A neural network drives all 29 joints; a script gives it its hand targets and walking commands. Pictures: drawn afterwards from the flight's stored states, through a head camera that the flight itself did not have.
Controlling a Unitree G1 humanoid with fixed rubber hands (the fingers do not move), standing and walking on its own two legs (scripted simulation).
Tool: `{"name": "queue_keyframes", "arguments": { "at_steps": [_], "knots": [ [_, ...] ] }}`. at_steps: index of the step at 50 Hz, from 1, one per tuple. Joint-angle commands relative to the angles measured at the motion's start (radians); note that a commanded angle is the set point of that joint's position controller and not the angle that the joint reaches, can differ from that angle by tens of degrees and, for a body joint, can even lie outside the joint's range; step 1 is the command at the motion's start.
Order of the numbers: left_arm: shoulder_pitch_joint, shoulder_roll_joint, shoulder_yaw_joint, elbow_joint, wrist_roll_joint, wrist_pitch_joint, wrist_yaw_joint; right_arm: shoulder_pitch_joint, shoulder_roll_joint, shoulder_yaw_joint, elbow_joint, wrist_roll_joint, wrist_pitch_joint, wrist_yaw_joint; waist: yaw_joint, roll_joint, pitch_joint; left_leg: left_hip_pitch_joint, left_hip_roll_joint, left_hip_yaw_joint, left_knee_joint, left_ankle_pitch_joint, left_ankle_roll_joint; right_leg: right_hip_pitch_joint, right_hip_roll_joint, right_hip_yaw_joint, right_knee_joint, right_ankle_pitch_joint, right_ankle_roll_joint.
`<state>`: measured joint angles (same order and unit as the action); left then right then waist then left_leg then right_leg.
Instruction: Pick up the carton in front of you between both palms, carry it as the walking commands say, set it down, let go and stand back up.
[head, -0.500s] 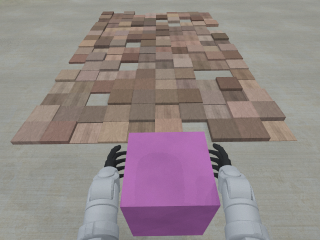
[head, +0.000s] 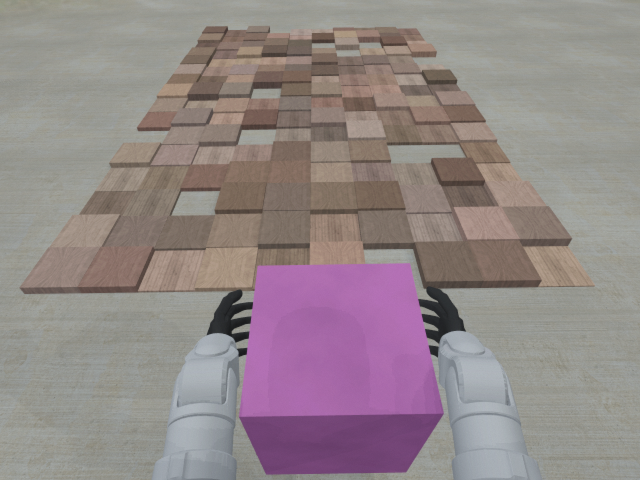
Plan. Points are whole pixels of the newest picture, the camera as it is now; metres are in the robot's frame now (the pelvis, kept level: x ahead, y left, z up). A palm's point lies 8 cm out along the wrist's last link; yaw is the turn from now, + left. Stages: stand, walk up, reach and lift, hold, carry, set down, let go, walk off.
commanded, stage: reach and lift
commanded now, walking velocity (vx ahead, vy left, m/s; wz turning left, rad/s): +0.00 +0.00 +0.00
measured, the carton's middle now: (335, 373) +0.29 +0.00 -0.04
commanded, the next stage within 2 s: hold in 0.22 s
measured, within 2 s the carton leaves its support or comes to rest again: neither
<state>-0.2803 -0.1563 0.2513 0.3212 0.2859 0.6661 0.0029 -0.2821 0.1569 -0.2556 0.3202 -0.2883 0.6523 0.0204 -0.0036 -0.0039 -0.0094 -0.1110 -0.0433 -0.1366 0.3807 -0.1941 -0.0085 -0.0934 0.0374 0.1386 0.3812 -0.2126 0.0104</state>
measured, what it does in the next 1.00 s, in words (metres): stands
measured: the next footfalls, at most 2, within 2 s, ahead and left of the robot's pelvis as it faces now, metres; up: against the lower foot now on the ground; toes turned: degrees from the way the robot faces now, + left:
none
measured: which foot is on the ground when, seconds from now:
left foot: down 0.00-1.00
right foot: down 0.00-1.00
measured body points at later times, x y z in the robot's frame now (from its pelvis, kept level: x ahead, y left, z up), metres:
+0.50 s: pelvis +0.00 +0.00 +0.00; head -0.05 +0.00 +0.45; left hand +0.30 +0.15 +0.04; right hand +0.30 -0.15 +0.05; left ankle +0.01 +0.13 -0.75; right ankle +0.00 -0.13 -0.75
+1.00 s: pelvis -0.01 +0.00 +0.00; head -0.05 +0.00 +0.45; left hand +0.30 +0.15 +0.05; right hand +0.30 -0.15 +0.05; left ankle +0.01 +0.13 -0.75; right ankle +0.00 -0.13 -0.75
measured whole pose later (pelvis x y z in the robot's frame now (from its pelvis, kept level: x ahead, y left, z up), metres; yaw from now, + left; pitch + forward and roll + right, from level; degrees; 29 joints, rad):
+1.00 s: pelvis -0.01 +0.00 +0.00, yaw +0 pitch -7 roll +0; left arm -0.29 -0.16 0.25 0.25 0.29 0.76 -0.01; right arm -0.30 0.16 -0.25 0.25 -0.29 0.75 0.03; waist 0.00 0.00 0.01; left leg -0.05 -0.04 -0.13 0.36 -0.18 -0.01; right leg -0.03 0.03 0.13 0.36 -0.20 0.01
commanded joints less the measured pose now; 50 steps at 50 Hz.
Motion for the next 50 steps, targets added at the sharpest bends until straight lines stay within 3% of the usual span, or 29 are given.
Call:
{"name": "queue_keyframes", "arguments": {
  "at_steps": [1, 11, 16, 22, 32, 50],
  "knots": [
    [-0.447, -0.935, -0.534, -0.03, -0.245, -0.02, -0.242, -0.416, 0.928, 0.522, -0.005, 0.228, -0.009, 0.224, -0.001, 0.005, -0.23, 0.098, -0.053, 0.063, -0.043, 0.221, -0.013, 0.041, 0.058, -0.067, -0.051, 0.225, 0.003],
    [-0.445, -0.926, -0.548, -0.069, -0.255, 0.004, -0.244, -0.414, 0.927, 0.541, -0.043, 0.243, 0.017, 0.222, 0.002, 0.001, -0.215, 0.106, -0.056, 0.066, -0.053, 0.21, -0.011, 0.057, 0.056, -0.063, -0.063, 0.227, 0.006],
    [-0.434, -0.923, -0.601, -0.149, -0.288, 0.04, -0.239, -0.403, 0.925, 0.594, -0.125, 0.276, 0.054, 0.214, 0.002, -0.001, -0.244, 0.139, -0.056, 0.061, -0.065, 0.257, -0.013, 0.097, 0.055, -0.059, -0.074, 0.28, 0.01],
    [-0.44, -0.882, -0.543, -0.102, -0.256, 0.074, -0.24, -0.404, 0.887, 0.534, -0.076, 0.242, 0.088, 0.215, 0.002, 0.001, -0.122, 0.098, -0.05, 0.07, -0.09, 0.118, -0.007, 0.055, 0.051, -0.067, -0.103, 0.133, 0.003],
    [-0.524, -0.914, -0.539, -0.08, -0.256, 0.067, -0.247, -0.492, 0.909, 0.529, -0.054, 0.243, 0.077, 0.226, 0.001, 0.005, -0.161, 0.1, -0.047, 0.072, -0.076, 0.075, -0.008, 0.041, 0.05, -0.072, -0.086, 0.082, -0.001],
    [-0.491, -0.915, -0.538, -0.091, -0.259, 0.07, -0.241, -0.465, 0.902, 0.529, -0.064, 0.245, 0.078, 0.227, 0.0, 0.006, -0.177, 0.121, -0.048, 0.069, -0.076, 0.146, -0.012, 0.062, 0.054, -0.07, -0.085, 0.147, 0.0]
  ]
}}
